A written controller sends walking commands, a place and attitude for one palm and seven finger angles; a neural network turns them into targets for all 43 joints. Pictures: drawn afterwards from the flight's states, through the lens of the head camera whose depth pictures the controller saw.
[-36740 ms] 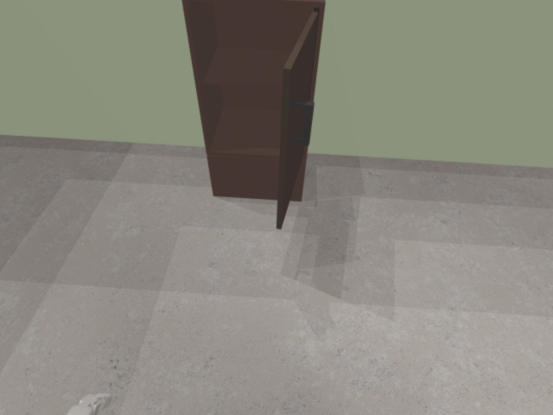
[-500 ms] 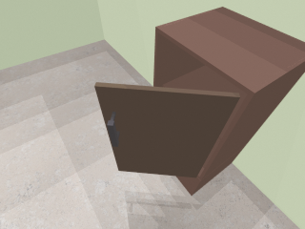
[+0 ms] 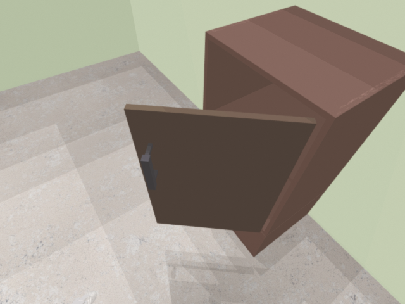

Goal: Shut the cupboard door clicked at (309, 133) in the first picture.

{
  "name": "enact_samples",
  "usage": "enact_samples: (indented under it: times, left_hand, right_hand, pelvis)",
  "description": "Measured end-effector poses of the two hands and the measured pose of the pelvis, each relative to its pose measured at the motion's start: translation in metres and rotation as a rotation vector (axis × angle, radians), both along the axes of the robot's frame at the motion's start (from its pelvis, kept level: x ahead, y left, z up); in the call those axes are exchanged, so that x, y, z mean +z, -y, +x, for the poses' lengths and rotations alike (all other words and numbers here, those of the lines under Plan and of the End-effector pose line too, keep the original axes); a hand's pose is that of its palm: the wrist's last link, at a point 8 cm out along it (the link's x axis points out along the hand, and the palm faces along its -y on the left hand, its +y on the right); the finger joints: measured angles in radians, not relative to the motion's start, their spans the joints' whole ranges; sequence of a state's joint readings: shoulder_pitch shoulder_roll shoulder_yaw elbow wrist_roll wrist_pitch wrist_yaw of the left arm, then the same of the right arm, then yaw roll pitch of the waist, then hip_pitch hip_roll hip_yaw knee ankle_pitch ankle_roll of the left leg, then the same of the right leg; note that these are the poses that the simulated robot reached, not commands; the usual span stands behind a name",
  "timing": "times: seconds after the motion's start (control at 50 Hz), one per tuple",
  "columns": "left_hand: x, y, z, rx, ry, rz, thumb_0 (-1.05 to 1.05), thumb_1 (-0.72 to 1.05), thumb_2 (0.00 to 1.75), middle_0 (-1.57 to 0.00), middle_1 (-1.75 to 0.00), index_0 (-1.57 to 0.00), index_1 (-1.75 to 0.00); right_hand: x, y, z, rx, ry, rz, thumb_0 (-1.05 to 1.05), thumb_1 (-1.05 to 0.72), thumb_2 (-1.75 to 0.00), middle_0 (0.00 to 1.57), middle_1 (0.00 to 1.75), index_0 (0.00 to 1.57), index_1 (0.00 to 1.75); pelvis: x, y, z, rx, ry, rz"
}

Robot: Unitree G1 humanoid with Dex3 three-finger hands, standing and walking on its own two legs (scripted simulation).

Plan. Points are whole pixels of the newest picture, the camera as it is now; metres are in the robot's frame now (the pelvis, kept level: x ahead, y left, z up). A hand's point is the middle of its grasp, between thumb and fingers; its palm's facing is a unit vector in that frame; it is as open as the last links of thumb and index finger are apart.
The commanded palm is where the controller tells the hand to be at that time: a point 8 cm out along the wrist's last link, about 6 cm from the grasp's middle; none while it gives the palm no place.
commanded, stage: raise the hand and make a fist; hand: left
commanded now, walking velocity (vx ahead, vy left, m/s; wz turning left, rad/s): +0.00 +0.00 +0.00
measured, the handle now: (151, 167) +0.44 +0.16 -0.05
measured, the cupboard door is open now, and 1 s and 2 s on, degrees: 50 50 50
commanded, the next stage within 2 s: bring the fist close to the handle in 1.82 s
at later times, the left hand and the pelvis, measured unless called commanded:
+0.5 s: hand out of the picture +0.12 +0.18 -0.04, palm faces +0.05 -1.00 -0.06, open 5.3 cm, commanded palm +0.12 +0.23 -0.06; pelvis -0.06 -0.02 -0.12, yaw +3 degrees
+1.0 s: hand (102, 293) +0.15 +0.20 -0.07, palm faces -0.11 -0.99 +0.00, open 3.3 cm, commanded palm +0.13 +0.27 -0.05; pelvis -0.05 +0.04 -0.11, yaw +1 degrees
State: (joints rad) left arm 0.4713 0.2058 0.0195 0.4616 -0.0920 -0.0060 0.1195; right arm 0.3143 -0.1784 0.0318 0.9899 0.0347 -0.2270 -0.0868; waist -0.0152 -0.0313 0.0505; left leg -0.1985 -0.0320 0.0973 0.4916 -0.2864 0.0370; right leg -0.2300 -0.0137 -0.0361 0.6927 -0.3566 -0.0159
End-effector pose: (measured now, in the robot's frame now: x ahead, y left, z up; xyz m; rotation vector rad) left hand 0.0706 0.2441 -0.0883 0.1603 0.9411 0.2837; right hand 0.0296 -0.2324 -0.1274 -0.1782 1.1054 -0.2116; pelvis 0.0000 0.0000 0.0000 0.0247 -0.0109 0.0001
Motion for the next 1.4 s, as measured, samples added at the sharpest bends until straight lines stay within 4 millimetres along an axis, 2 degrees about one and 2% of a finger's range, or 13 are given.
enact_samples:
  times: [0.08, 0.16, 0.26, 0.34, 0.42, 0.52, 0.62, 0.68, 0.78, 0.98, 1.14, 1.3, 1.4]
  left_hand:
    - [0.074, 0.008, 0.076, -0.055, 0.486, 0.047, 0.03, 0.94, 0.90, -0.23, -0.33, -0.23, -0.33]
    - [0.098, 0.033, 0.112, -0.168, 0.831, -0.067, 0.02, 0.93, 0.90, -0.28, -0.38, -0.28, -0.39]
    - [0.046, 0.053, 0.080, -0.329, 0.914, -0.225, 0.01, 0.92, 0.90, -0.36, -0.47, -0.36, -0.47]
    - [0.001, 0.031, 0.032, -0.271, 0.785, -0.189, 0.01, 0.91, 0.90, -0.44, -0.55, -0.44, -0.55]
    - [0.015, 0.003, 0.009, -0.194, 0.873, -0.066, 0.03, 0.90, 0.90, -0.51, -0.63, -0.51, -0.63]
    - [0.050, 0.012, 0.038, -0.320, 1.080, -0.087, 0.03, 0.91, 0.90, -0.60, -0.72, -0.60, -0.73]
    - [0.026, 0.031, 0.080, -0.457, 0.865, -0.252, 0.02, 0.90, 0.90, -0.69, -0.82, -0.69, -0.83]
    - [0.020, 0.021, 0.085, -0.386, 0.762, -0.267, 0.02, 0.90, 0.90, -0.74, -0.88, -0.74, -0.89]
    - [0.046, -0.018, 0.072, -0.231, 0.867, -0.130, 0.02, 0.90, 0.90, -0.83, -0.98, -0.83, -0.99]
    - [0.021, -0.013, 0.068, -0.377, 0.846, -0.223, 0.02, 0.91, 0.90, -1.02, -1.18, -1.02, -1.19]
    - [0.063, -0.043, 0.070, -0.281, 0.970, -0.100, 0.02, 0.90, 0.90, -1.16, -1.34, -1.16, -1.35]
    - [0.031, -0.029, 0.070, -0.339, 0.823, -0.191, 0.02, 0.91, 0.90, -1.27, -1.46, -1.27, -1.46]
    - [0.053, -0.033, 0.075, -0.340, 0.920, -0.137, 0.03, 0.90, 0.90, -1.29, -1.48, -1.29, -1.48]
  right_hand:
    - [0.000, 0.015, 0.032, 0.069, 0.227, 0.020, 0.01, -0.91, -0.89, 0.21, 0.30, 0.20, 0.29]
    - [0.002, 0.030, 0.069, 0.131, 0.385, 0.002, 0.01, -0.91, -0.89, 0.21, 0.30, 0.20, 0.29]
    - [0.017, 0.048, 0.107, 0.201, 0.530, -0.061, 0.01, -0.90, -0.89, 0.21, 0.30, 0.20, 0.29]
    - [0.014, 0.052, 0.131, 0.259, 0.595, -0.107, 0.01, -0.90, -0.90, 0.20, 0.30, 0.20, 0.29]
    - [-0.004, 0.038, 0.144, 0.305, 0.620, -0.103, 0.01, -0.91, -0.90, 0.20, 0.30, 0.19, 0.29]
    - [-0.035, 0.003, 0.137, 0.313, 0.585, -0.031, 0.01, -0.90, -0.90, 0.20, 0.30, 0.20, 0.29]
    - [-0.051, -0.021, 0.103, 0.219, 0.483, 0.042, 0.01, -0.90, -0.89, 0.21, 0.30, 0.20, 0.30]
    - [-0.051, -0.025, 0.083, 0.154, 0.423, 0.049, 0.01, -0.90, -0.89, 0.21, 0.30, 0.20, 0.30]
    - [-0.046, -0.026, 0.066, 0.141, 0.359, 0.012, 0.01, -0.90, -0.89, 0.21, 0.30, 0.20, 0.30]
    - [-0.038, -0.032, 0.097, 0.231, 0.419, -0.075, 0.01, -0.90, -0.89, 0.21, 0.30, 0.20, 0.30]
    - [-0.017, -0.056, 0.121, 0.262, 0.492, -0.029, 0.01, -0.90, -0.89, 0.21, 0.30, 0.20, 0.29]
    - [-0.017, -0.059, 0.119, 0.290, 0.476, -0.014, 0.01, -0.90, -0.89, 0.21, 0.30, 0.20, 0.30]
    - [-0.020, -0.045, 0.109, 0.275, 0.442, -0.032, 0.01, -0.90, -0.89, 0.21, 0.30, 0.20, 0.30]
  pelvis:
    - [-0.011, 0.002, -0.008, 0.071, -0.025, 0.016]
    - [-0.031, 0.010, -0.025, 0.060, -0.111, 0.005]
    - [-0.064, 0.026, -0.042, 0.025, -0.198, 0.017]
    - [-0.090, 0.030, -0.053, 0.038, -0.227, -0.008]
    - [-0.107, 0.028, -0.059, 0.055, -0.246, -0.044]
    - [-0.116, 0.018, -0.064, 0.065, -0.259, -0.078]
    - [-0.110, 0.006, -0.063, 0.041, -0.280, -0.072]
    - [-0.103, -0.002, -0.058, 0.023, -0.283, -0.064]
    - [-0.096, -0.016, -0.050, 0.018, -0.286, -0.070]
    - [-0.109, -0.038, -0.054, 0.032, -0.311, -0.103]
    - [-0.099, -0.041, -0.050, 0.035, -0.294, -0.108]
    - [-0.098, -0.035, -0.050, 0.043, -0.293, -0.110]
    - [-0.097, -0.028, -0.048, 0.041, -0.284, -0.109]
